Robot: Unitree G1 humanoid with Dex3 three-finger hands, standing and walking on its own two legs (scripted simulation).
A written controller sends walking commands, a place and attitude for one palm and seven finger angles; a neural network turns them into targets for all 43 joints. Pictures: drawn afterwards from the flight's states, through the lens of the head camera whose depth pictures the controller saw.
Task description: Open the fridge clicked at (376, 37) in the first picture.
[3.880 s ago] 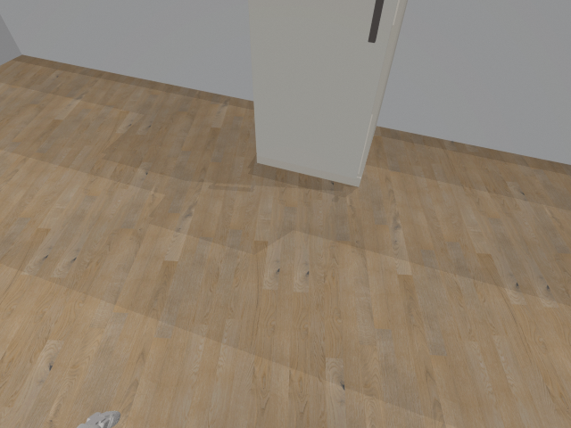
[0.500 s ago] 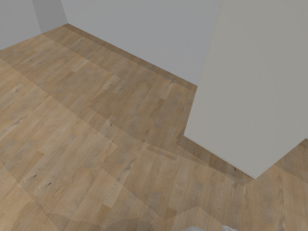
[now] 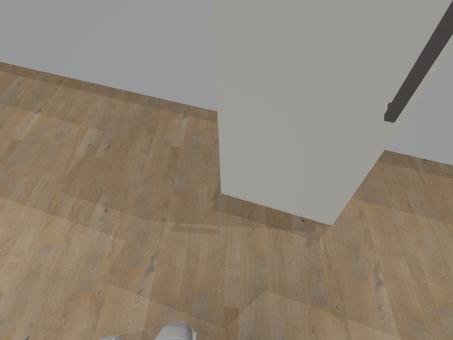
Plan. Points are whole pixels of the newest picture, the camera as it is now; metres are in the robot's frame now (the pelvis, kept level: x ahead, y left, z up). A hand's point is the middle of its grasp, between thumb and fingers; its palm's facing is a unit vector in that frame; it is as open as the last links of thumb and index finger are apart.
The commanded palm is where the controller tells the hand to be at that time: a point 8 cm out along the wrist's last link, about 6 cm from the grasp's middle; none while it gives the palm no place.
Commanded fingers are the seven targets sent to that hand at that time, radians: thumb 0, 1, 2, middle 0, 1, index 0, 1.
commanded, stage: turn to face it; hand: right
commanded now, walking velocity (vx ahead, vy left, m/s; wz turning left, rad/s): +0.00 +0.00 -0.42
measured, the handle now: (429, 47) +0.65 -0.37 +0.17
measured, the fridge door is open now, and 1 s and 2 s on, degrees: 0 0 0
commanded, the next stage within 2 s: take the last steps up to it in 0.28 s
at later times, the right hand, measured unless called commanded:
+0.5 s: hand out of the picture -0.02 -0.13 -0.15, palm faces +0.28 +0.93 -0.25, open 7.3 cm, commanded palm none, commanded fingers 0.00 -0.90 -0.90 0.20 0.30 0.20 0.30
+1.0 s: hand out of the picture +0.06 -0.20 -0.17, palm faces +0.29 +0.94 -0.19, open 7.4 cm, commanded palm none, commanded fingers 0.00 -0.90 -0.90 0.20 0.30 0.20 0.30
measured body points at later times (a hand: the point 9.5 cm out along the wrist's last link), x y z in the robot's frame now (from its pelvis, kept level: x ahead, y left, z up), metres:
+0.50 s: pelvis -0.01 +0.06 +0.01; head +0.02 +0.08 +0.45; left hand +0.13 +0.30 -0.15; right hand -0.04 -0.18 -0.13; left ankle +0.02 +0.15 -0.74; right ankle -0.08 -0.08 -0.68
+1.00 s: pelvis +0.06 -0.01 +0.00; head +0.08 -0.02 +0.45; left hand +0.06 +0.22 -0.15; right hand +0.04 -0.25 -0.15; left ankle +0.18 +0.09 -0.70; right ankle -0.08 -0.07 -0.74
